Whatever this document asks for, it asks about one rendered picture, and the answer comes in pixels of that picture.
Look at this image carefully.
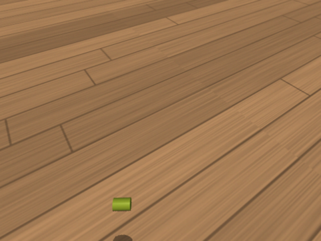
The can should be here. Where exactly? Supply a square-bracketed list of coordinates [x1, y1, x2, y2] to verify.
[112, 197, 131, 211]

